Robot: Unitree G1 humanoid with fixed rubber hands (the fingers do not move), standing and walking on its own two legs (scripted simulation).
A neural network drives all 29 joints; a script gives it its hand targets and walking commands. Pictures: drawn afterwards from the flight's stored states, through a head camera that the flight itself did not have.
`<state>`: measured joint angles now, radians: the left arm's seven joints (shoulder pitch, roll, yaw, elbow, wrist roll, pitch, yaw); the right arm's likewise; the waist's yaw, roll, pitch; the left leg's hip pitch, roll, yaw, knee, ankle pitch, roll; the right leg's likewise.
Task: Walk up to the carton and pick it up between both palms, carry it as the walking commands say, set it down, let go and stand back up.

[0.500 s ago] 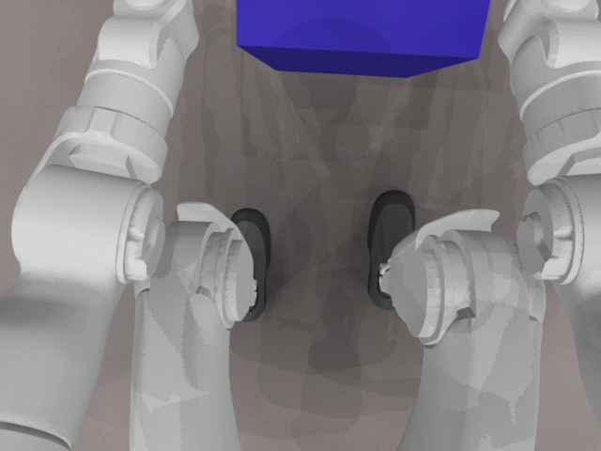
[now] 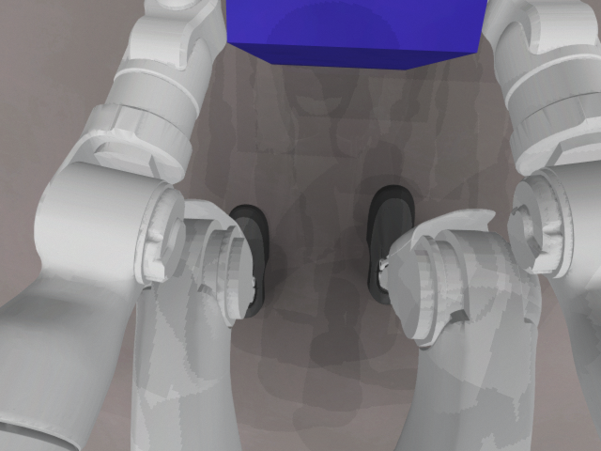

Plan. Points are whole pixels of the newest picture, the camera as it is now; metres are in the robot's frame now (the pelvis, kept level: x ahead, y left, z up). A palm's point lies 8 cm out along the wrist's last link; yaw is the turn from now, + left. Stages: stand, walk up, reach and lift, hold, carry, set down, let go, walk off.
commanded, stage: reach and lift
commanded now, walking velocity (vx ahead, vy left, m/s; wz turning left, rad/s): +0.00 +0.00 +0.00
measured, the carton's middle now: out of the picture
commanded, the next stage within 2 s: none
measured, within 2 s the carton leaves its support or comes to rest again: leaves its support in 0.58 s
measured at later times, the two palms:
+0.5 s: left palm out of the picture +0.55 +0.10 -0.19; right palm out of the picture +0.55 -0.19 -0.20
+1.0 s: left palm out of the picture +0.54 +0.09 -0.14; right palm out of the picture +0.54 -0.20 -0.14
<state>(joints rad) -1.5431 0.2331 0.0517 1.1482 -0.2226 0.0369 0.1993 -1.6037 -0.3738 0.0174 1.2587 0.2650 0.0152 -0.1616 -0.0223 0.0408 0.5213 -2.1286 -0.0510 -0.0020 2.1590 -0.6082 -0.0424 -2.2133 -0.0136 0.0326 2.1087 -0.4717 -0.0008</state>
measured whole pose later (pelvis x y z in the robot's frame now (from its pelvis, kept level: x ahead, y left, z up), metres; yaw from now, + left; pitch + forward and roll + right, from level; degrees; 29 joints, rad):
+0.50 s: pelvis +0.02 +0.01 -0.02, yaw +0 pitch +38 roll +1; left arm -1.41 0.14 0.24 1.01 -0.04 0.20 0.16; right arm -1.46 -0.32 -0.20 1.14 0.05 0.17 -0.11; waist -0.02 0.04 0.32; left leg -2.25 -0.11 -0.02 2.23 -0.64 -0.05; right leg -2.32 -0.01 0.04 2.18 -0.52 0.02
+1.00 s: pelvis -0.01 +0.00 +0.02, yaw +1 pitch +30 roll +2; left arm -1.46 0.13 0.32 0.80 0.00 0.32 0.17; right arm -1.51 -0.28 -0.27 0.90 0.01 0.31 -0.15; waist -0.04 0.04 0.52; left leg -2.04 -0.12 -0.05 2.10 -0.58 -0.09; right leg -2.12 0.07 0.08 2.06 -0.46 0.06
